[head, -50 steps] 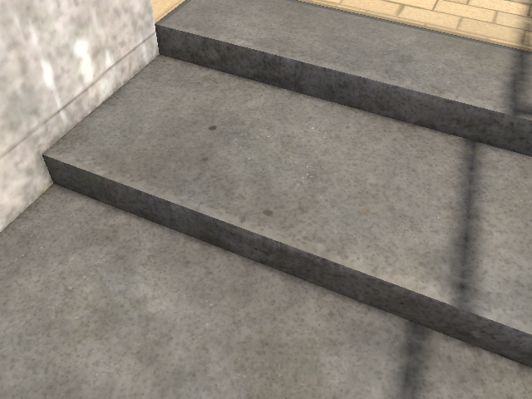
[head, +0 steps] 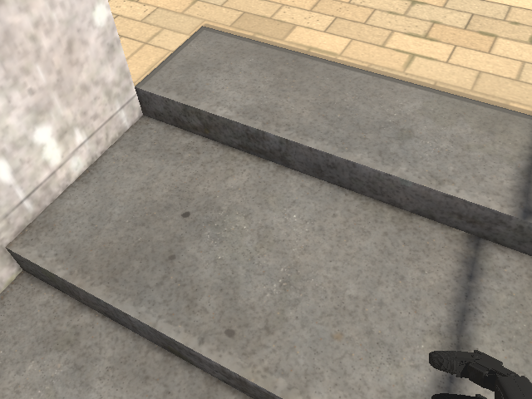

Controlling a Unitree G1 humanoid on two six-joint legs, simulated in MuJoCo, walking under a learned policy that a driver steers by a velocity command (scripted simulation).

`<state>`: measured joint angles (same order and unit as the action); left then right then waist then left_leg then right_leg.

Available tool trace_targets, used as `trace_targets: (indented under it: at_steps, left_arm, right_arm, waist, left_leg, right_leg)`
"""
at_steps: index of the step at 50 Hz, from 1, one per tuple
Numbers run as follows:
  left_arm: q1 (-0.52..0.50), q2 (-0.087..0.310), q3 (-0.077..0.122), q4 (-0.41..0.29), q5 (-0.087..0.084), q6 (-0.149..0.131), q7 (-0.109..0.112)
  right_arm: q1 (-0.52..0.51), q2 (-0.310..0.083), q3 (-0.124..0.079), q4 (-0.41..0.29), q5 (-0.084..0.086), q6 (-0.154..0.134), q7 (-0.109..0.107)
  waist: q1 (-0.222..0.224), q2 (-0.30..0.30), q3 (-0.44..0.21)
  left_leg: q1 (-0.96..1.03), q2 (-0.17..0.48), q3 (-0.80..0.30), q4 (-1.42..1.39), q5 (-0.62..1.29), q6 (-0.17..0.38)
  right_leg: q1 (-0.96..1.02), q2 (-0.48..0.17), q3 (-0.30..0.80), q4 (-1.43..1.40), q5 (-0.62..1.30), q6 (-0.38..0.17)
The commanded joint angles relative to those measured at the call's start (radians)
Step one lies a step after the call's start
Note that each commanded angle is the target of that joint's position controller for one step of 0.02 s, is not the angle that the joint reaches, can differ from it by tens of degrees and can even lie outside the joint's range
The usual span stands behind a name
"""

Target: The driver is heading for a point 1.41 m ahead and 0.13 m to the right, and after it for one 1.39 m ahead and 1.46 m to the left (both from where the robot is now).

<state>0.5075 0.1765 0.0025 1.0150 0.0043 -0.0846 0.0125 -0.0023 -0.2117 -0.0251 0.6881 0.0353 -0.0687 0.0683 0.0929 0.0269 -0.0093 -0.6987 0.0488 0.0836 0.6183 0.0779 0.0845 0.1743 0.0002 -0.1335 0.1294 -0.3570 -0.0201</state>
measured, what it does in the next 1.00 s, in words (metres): climbs: left foot, then right foot 0.12 m higher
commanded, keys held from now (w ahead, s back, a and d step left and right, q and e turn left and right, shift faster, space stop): w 1.00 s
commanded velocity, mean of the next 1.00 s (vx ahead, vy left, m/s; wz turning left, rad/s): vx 0.50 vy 0.00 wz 0.00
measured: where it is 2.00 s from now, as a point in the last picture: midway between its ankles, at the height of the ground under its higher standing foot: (323, 122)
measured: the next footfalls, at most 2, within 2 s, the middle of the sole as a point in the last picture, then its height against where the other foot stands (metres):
left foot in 0.08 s outside the picture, level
right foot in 0.58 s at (370, 343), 0.12 m higher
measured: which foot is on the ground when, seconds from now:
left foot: up 0.00-0.06, down 0.08-0.58, up 0.60-1.00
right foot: down 0.00-0.08, up 0.10-0.56, down 0.58-1.00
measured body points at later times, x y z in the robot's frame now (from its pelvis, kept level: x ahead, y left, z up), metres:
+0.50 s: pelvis +0.32 +0.00 +0.02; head +0.36 +0.01 +0.46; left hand +0.56 +0.14 -0.06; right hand +0.23 -0.20 -0.13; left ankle +0.20 +0.11 -0.73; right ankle +0.50 -0.12 -0.52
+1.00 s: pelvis +0.61 -0.04 +0.14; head +0.62 -0.06 +0.59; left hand +0.57 +0.19 +0.00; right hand +0.82 -0.24 +0.04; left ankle +0.78 +0.12 -0.53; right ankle +0.54 -0.12 -0.61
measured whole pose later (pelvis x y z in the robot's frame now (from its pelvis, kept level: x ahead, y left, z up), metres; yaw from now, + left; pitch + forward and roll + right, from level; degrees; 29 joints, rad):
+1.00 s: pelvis +0.61 -0.04 +0.14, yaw +1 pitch +3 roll +0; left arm 0.43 0.17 0.00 0.98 0.00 -0.11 0.01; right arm 0.07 -0.20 0.00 0.74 0.01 -0.06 0.02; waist 0.07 0.04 -0.05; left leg -0.79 0.10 -0.01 0.86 0.09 0.03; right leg -0.07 0.04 -0.12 0.24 -0.23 -0.06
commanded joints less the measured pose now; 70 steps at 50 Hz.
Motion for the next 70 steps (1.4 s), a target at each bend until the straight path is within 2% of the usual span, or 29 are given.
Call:
trace_targets:
  at_steps: [1,3,4,5,6,7,9,13,19,22,25,27,29,30,31,32,33,35,37,44,50,56,59,60,61,62,63,65,70]
  left_arm:
    - [0.034,0.191,0.042,-0.022,0.000,0.003,0.006]
    - [-0.051,0.211,0.048,-0.049,0.000,0.013,0.013]
    - [-0.103,0.209,0.044,-0.088,0.003,0.003,0.011]
    - [0.022,0.030,0.000,-0.114,0.030,-0.022,-0.012]
    - [0.010,0.114,0.016,-0.086,-0.008,-0.056,-0.024]
    - [-0.110,0.171,0.039,-0.130,-0.052,-0.071,-0.023]
    - [-0.257,0.150,0.036,-0.180,-0.046,-0.063,-0.015]
    - [-0.226,0.045,0.014,-0.214,-0.041,-0.012,-0.024]
    - [-0.504,-0.071,-0.062,-0.392,-0.029,0.006,-0.033]
    - [-0.639,-0.044,-0.085,-0.497,0.023,-0.018,-0.042]
    - [-0.637,-0.007,-0.065,-0.508,0.000,-0.020,-0.039]
    - [-0.570,0.052,-0.030,-0.499,-0.022,-0.020,-0.048]
    - [-0.303,0.166,0.020,-0.444,-0.027,-0.004,-0.057]
    - [-0.150,0.261,0.052,-0.372,0.011,0.001,-0.065]
    - [-0.015,0.309,0.072,-0.295,0.024,0.017,-0.053]
    - [-0.083,0.220,0.054,-0.300,0.032,0.006,-0.038]
    - [-0.183,0.152,0.036,-0.285,0.005,0.001,-0.042]
    - [-0.256,0.026,0.008,-0.209,0.020,-0.019,-0.063]
    - [-0.258,-0.028,-0.004,-0.154,0.033,-0.033,-0.073]
    - [-0.187,0.106,0.022,-0.104,0.003,-0.045,-0.016]
    - [-0.046,0.172,0.041,-0.072,-0.010,-0.028,0.003]
    - [-0.061,0.191,0.056,-0.057,-0.012,-0.004,-0.001]
    - [-0.132,0.224,0.067,-0.077,-0.015,-0.001,0.005]
    - [-0.161,0.211,0.061,-0.099,-0.009,-0.003,0.006]
    - [-0.065,0.080,0.023,-0.128,0.010,-0.023,-0.008]
    - [-0.045,0.099,0.025,-0.091,-0.009,-0.048,-0.023]
    - [-0.147,0.172,0.051,-0.121,-0.046,-0.059,-0.029]
    - [-0.282,0.155,0.048,-0.166,-0.036,-0.055,-0.021]
    - [-0.228,0.027,0.029,-0.174,-0.038,0.010,-0.017]
  right_arm:
    - [-0.118,-0.063,-0.020,-0.107,-0.018,-0.023,0.006]
    - [0.197,-0.139,-0.057,-0.008,-0.024,-0.019,-0.009]
    - [0.391,-0.196,-0.075,0.042,-0.032,-0.014,-0.030]
    - [0.440,-0.294,-0.088,0.058,-0.058,-0.011,-0.045]
    - [0.474,-0.221,-0.077,0.064,-0.062,-0.007,-0.055]
    - [0.390,-0.165,-0.061,0.062,-0.058,-0.003,-0.059]
    - [0.261,-0.077,-0.030,0.059,-0.041,-0.015,-0.055]
    - [0.266,-0.057,-0.017,0.124,-0.040,-0.023,-0.045]
    - [0.455,-0.023,0.023,0.261,-0.043,0.027,-0.061]
    - [0.462,-0.058,0.021,0.255,-0.035,0.037,-0.104]
    - [0.484,-0.132,0.000,0.277,0.005,0.024,-0.113]
    - [0.547,-0.177,-0.006,0.298,-0.019,0.038,-0.102]
    - [0.467,-0.182,-0.010,0.274,-0.045,0.046,-0.100]
    - [0.525,-0.081,0.001,0.232,-0.038,0.025,-0.092]
    - [0.522,-0.003,0.015,0.242,-0.049,-0.008,-0.061]
    - [0.503,-0.020,-0.007,0.239,-0.030,-0.033,-0.032]
    - [0.393,-0.020,-0.007,0.193,-0.013,-0.033,-0.024]
    - [0.230,-0.019,-0.003,0.082,-0.021,-0.016,-0.045]
    - [0.312,0.009,0.008,0.075,-0.011,0.011,-0.049]
    - [0.148,-0.053,0.008,0.003,-0.047,0.007,-0.054]
    - [-0.085,-0.033,0.005,-0.041,-0.012,-0.012,-0.041]
    - [-0.137,-0.055,-0.006,-0.061,-0.009,-0.027,-0.016]
    - [0.139,-0.139,-0.052,0.017,-0.025,-0.034,-0.026]
    - [0.342,-0.191,-0.075,0.070,-0.033,-0.028,-0.042]
    - [0.456,-0.313,-0.100,0.089,-0.061,-0.019,-0.055]
    - [0.482,-0.241,-0.084,0.098,-0.054,-0.012,-0.059]
    - [0.397,-0.181,-0.066,0.091,-0.047,-0.008,-0.061]
    - [0.257,-0.092,-0.035,0.079,-0.037,-0.010,-0.055]
    - [0.338,-0.062,-0.019,0.175,-0.057,-0.014,-0.040]
  waist:
    - [-0.068,-0.195,0.082]
    - [-0.236,-0.206,-0.055]
    - [-0.312,-0.163,-0.196]
    - [-0.183,0.188,-0.365]
    - [-0.233,0.155,-0.520]
    - [-0.218,0.117,-0.344]
    - [-0.142,-0.029,-0.120]
    - [-0.044,0.026,-0.003]
    - [-0.072,-0.006,0.144]
    - [-0.089,-0.029,0.046]
    - [-0.061,0.049,-0.038]
    - [-0.012,0.193,-0.108]
    - [0.132,0.274,-0.221]
    - [0.094,-0.092,-0.386]
    - [0.088,-0.398,-0.472]
    - [0.051,-0.278,-0.419]
    - [0.003,-0.166,-0.228]
    - [-0.082,-0.012,-0.034]
    - [-0.144,-0.085,-0.016]
    - [-0.135,-0.082,-0.026]
    - [-0.008,-0.082,0.031]
    - [-0.021,-0.119,0.094]
    - [-0.174,-0.143,-0.070]
    - [-0.257,-0.120,-0.188]
    - [-0.209,0.169,-0.352]
    - [-0.224,0.196,-0.480]
    - [-0.215,0.133,-0.309]
    - [-0.146,0.004,-0.116]
    - [-0.067,0.090,-0.010]
  left_leg:
    - [0.076,-0.092,0.071,-0.051,-0.128,0.057]
    - [0.429,-0.114,0.048,-0.177,-0.057,0.103]
    - [0.840,0.019,-0.104,-0.098,0.022,0.138]
    - [1.254,0.332,-0.540,-0.042,0.153,0.296]
    - [1.238,0.388,-0.818,-0.216,-0.022,0.360]
    - [1.070,0.329,-0.637,-0.279,-0.073,0.285]
    - [0.740,0.254,-0.413,-0.367,-0.069,0.211]
    - [0.509,0.192,-0.279,-0.456,-0.140,0.184]
    - [0.455,0.190,-0.216,-0.414,-0.381,0.115]
    - [0.284,0.119,-0.132,-0.540,-0.246,0.107]
    - [0.514,0.144,-0.067,-0.577,0.221,0.099]
    - [0.794,0.190,-0.075,-0.387,0.969,0.082]
    - [0.837,0.193,-0.071,-0.021,1.221,0.042]
    - [0.468,0.065,-0.072,0.325,0.811,0.009]
    - [0.222,-0.155,-0.199,0.653,-0.331,-0.029]
    - [0.072,-0.168,-0.363,0.977,-0.381,-0.027]
    - [-0.019,-0.121,-0.287,1.077,-0.377,-0.008]
    - [-0.025,-0.006,-0.220,1.049,-0.265,0.056]
    - [-0.027,-0.004,-0.246,1.068,-0.240,0.086]
    - [-0.104,0.034,-0.126,0.544,-0.017,-0.032]
    - [-0.136,0.045,-0.072,0.110,0.010,-0.066]
    - [-0.024,0.003,-0.033,-0.079,-0.133,-0.004]
    - [0.396,-0.090,0.021,-0.163,-0.114,0.063]
    - [0.732,0.007,-0.082,-0.107,-0.062,0.103]
    - [1.153,0.305,-0.522,-0.103,-0.040,0.258]
    - [1.190,0.382,-0.833,-0.271,-0.170,0.325]
    - [1.045,0.327,-0.672,-0.296,-0.231,0.259]
    - [0.723,0.244,-0.420,-0.363,-0.184,0.192]
    - [0.501,0.192,-0.273,-0.429,-0.097,0.193]
  right_leg:
    - [0.045,-0.262,0.069,0.155,1.165,-0.125]
    - [-0.030,-0.225,0.059,0.500,1.330,-0.093]
    - [-0.339,-0.189,0.091,0.748,1.033,-0.079]
    - [-0.774,0.025,0.117,1.147,-0.054,-0.026]
    - [-0.839,0.070,0.327,1.375,-0.197,-0.027]
    - [-0.906,0.006,0.325,1.424,-0.125,-0.034]
    - [-0.930,-0.080,0.225,1.373,0.013,-0.030]
    - [-1.053,-0.141,0.200,1.520,0.027,-0.021]
    - [-1.618,-0.129,0.178,1.926,-0.009,0.000]
    - [-1.240,-0.154,0.045,1.467,0.198,0.021]
    - [-0.942,-0.104,-0.021,1.119,0.147,-0.026]
    - [-0.858,0.021,-0.089,0.977,0.014,-0.077]
    - [-0.605,0.021,0.096,0.802,0.038,-0.168]
    - [-0.219,-0.182,0.501,0.655,0.013,-0.286]
    - [-0.026,-0.330,1.008,0.229,-0.026,-0.356]
    - [-0.091,-0.380,1.094,0.175,-0.072,-0.327]
    - [-0.270,-0.366,0.941,0.201,-0.118,-0.269]
    - [-0.581,-0.281,0.551,0.227,-0.035,-0.170]
    - [-0.599,-0.222,0.397,0.190,0.049,-0.154]
    - [-0.452,-0.160,0.152,0.031,0.375,-0.166]
    - [-0.154,-0.235,0.185,-0.003,0.379,-0.167]
    - [-0.041,-0.271,0.155,0.085,0.596,-0.154]
    - [-0.098,-0.210,0.102,0.393,1.035,-0.110]
    - [-0.324,-0.167,0.081,0.635,0.866,-0.078]
    - [-0.752,0.001,0.070,1.043,0.217,-0.009]
    - [-0.883,0.059,0.254,1.268,-0.195,-0.011]
    - [-0.982,-0.003,0.278,1.363,-0.144,-0.020]
    - [-0.979,-0.097,0.197,1.320,0.020,-0.022]
    - [-1.111,-0.126,0.143,1.613,0.021,0.006]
